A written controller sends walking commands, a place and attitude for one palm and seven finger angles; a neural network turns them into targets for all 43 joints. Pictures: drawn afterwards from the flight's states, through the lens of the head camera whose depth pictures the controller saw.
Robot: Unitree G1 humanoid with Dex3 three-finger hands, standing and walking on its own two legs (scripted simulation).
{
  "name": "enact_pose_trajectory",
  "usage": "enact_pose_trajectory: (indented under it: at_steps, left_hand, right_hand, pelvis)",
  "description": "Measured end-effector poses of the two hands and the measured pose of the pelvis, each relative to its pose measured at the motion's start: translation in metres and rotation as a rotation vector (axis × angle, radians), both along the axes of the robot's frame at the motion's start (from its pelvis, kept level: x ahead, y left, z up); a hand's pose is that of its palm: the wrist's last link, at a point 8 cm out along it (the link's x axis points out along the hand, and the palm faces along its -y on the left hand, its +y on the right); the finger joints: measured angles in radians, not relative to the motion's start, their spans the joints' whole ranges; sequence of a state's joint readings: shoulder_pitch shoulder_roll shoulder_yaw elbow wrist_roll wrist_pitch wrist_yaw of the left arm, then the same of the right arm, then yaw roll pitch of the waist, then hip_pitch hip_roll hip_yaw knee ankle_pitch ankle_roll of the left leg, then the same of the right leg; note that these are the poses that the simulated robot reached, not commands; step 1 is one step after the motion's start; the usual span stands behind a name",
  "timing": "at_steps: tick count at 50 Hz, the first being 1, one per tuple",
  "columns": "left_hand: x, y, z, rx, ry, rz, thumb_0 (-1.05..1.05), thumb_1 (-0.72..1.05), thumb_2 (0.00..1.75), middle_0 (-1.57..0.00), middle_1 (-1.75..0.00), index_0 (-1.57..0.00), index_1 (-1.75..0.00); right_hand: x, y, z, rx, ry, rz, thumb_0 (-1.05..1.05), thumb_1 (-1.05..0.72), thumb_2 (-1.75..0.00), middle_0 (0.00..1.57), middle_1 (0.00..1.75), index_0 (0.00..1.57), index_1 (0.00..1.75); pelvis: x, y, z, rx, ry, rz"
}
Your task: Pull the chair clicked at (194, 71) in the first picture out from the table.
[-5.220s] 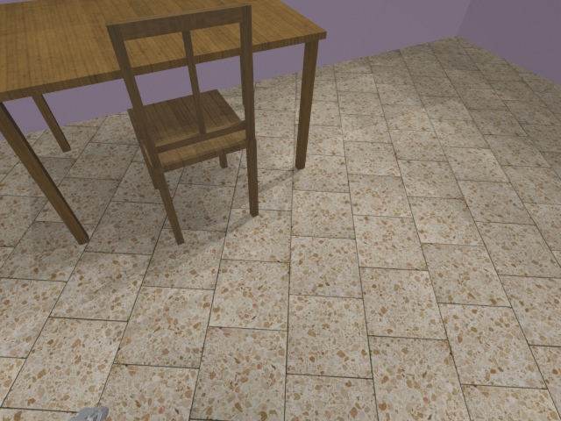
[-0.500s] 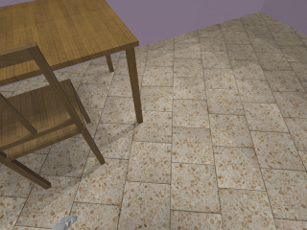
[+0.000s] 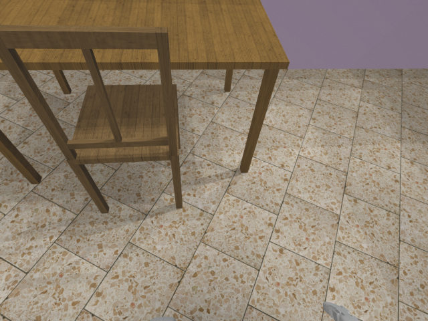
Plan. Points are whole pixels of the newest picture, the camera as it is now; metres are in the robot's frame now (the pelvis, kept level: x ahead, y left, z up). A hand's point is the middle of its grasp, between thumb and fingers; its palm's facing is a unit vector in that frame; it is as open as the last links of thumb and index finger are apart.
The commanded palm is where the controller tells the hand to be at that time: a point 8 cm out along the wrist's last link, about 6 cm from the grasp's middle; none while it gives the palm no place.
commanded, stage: turn to face it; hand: left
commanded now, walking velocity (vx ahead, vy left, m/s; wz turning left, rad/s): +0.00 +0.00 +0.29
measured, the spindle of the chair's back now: (105, 101) +0.65 +0.38 -0.05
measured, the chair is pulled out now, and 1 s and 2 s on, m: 0.00 0.00 0.00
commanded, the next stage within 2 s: take the last steps up to it in 0.28 s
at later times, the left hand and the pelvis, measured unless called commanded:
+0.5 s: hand out of the picture +0.06 +0.16 -0.13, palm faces +0.20 -0.95 -0.25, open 7.4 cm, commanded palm none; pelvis +0.02 -0.03 +0.02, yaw +10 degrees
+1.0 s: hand out of the picture +0.06 +0.23 -0.15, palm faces +0.27 -0.94 -0.19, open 7.4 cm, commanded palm none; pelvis +0.12 +0.05 +0.02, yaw +12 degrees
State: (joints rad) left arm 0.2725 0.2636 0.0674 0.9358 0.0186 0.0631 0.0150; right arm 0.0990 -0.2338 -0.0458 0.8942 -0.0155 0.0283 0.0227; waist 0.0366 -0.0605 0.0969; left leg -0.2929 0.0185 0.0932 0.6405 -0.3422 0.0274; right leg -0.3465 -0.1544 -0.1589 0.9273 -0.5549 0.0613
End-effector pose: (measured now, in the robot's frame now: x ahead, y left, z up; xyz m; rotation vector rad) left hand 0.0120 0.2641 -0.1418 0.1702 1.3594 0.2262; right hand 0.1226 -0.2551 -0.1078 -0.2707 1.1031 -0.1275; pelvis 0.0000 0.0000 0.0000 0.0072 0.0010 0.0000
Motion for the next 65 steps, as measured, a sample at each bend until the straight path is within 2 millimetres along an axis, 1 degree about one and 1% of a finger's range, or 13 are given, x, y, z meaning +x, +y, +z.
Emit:
enact_pose_trajectory:
  at_steps: [5, 10, 19, 25, 30, 38, 42, 44, 47, 52, 56, 60, 65]
  left_hand:
    - [0.006, 0.009, 0.012, 0.003, -0.021, 0.034, 0.01, 0.91, 0.9, -0.2, -0.29, -0.2, -0.3]
    - [0.024, 0.002, 0.024, 0.009, -0.084, 0.039, 0.01, 0.91, 0.9, -0.2, -0.29, -0.2, -0.3]
    - [0.048, -0.038, 0.034, 0.043, -0.195, 0.032, 0.01, 0.91, 0.9, -0.2, -0.29, -0.2, -0.3]
    - [0.028, -0.056, 0.042, 0.024, -0.184, 0.09, 0.01, 0.9, 0.9, -0.2, -0.3, -0.2, -0.3]
    - [-0.002, -0.056, 0.04, 0.007, -0.132, 0.16, 0.01, 0.91, 0.9, -0.21, -0.3, -0.2, -0.3]
    - [-0.069, -0.036, 0.024, -0.045, 0.075, 0.285, 0.01, 0.91, 0.9, -0.21, -0.3, -0.2, -0.3]
    - [-0.078, -0.018, 0.009, -0.077, 0.183, 0.292, 0.01, 0.91, 0.9, -0.2, -0.3, -0.2, -0.3]
    - [-0.062, -0.009, 0.011, -0.082, 0.189, 0.276, 0.01, 0.91, 0.9, -0.2, -0.29, -0.2, -0.3]
    - [-0.019, 0.004, 0.015, -0.079, 0.127, 0.25, 0.01, 0.91, 0.9, -0.2, -0.29, -0.19, -0.3]
    - [0.075, 0.017, 0.02, -0.057, -0.024, 0.201, 0.01, 0.91, 0.9, -0.2, -0.29, -0.19, -0.3]
    - [0.15, 0.021, 0.018, -0.028, -0.128, 0.151, 0.01, 0.92, 0.9, -0.2, -0.29, -0.19, -0.3]
    - [0.197, 0.02, 0.015, -0.012, -0.202, 0.145, 0.01, 0.92, 0.9, -0.2, -0.29, -0.2, -0.3]
    - [0.212, 0.024, 0.025, 0.0, -0.167, 0.174, 0.0, 0.94, 0.9, -0.2, -0.3, -0.2, -0.3]
  right_hand:
    - [0.002, 0.016, 0.008, 0.003, 0.012, 0.026, 0.0, -0.91, -0.9, 0.2, 0.29, 0.2, 0.3]
    - [-0.006, 0.021, 0.002, 0.038, 0.053, 0.035, 0.0, -0.91, -0.9, 0.2, 0.29, 0.2, 0.3]
    - [-0.027, -0.003, -0.031, 0.104, 0.142, 0.012, 0.0, -0.91, -0.9, 0.2, 0.29, 0.2, 0.3]
    - [-0.03, -0.016, -0.025, 0.094, 0.199, 0.042, 0.01, -0.91, -0.9, 0.2, 0.29, 0.2, 0.3]
    - [-0.018, -0.012, -0.015, 0.079, 0.221, 0.09, 0.01, -0.91, -0.9, 0.19, 0.29, 0.19, 0.3]
    - [0.044, 0.035, -0.005, 0.053, 0.145, 0.193, 0.01, -0.91, -0.9, 0.19, 0.29, 0.19, 0.3]
    - [0.065, 0.063, -0.01, 0.041, 0.077, 0.191, 0.0, -0.91, -0.9, 0.19, 0.29, 0.19, 0.3]
    - [0.062, 0.073, -0.009, 0.048, 0.085, 0.169, 0.0, -0.91, -0.9, 0.19, 0.29, 0.2, 0.3]
    - [0.052, 0.082, -0.01, 0.057, 0.146, 0.133, 0.0, -0.92, -0.9, 0.19, 0.29, 0.2, 0.3]
    - [0.036, 0.087, -0.021, 0.083, 0.286, 0.089, 0.0, -0.92, -0.9, 0.2, 0.29, 0.2, 0.3]
    - [0.036, 0.085, -0.037, 0.107, 0.375, 0.046, 0.0, -0.91, -0.9, 0.2, 0.29, 0.2, 0.3]
    - [0.06, 0.081, -0.048, 0.108, 0.417, 0.038, 0.01, -0.91, -0.9, 0.2, 0.29, 0.2, 0.3]
    - [0.128, 0.088, -0.033, 0.093, 0.314, 0.06, 0.01, -0.91, -0.9, 0.19, 0.29, 0.19, 0.3]
  pelvis:
    - [0.003, 0.004, 0.012, -0.016, -0.004, 0.034]
    - [0.006, 0.0, 0.017, -0.017, -0.005, 0.066]
    - [0.012, -0.028, 0.007, 0.008, -0.013, 0.124]
    - [0.016, -0.033, 0.018, 0.017, -0.016, 0.17]
    - [0.026, -0.028, 0.024, 0.023, -0.008, 0.205]
    - [0.051, 0.007, 0.019, 0.006, 0.005, 0.233]
    - [0.067, 0.029, 0.007, 0.001, 0.003, 0.219]
    - [0.078, 0.036, 0.011, 0.005, 0.0, 0.21]
    - [0.096, 0.043, 0.016, 0.009, 0.0, 0.208]
    - [0.131, 0.05, 0.016, 0.019, -0.002, 0.209]
    - [0.165, 0.048, 0.005, 0.028, -0.012, 0.203]
    - [0.194, 0.046, -0.003, 0.006, -0.023, 0.216]
    - [0.221, 0.053, 0.012, -0.006, -0.017, 0.217]
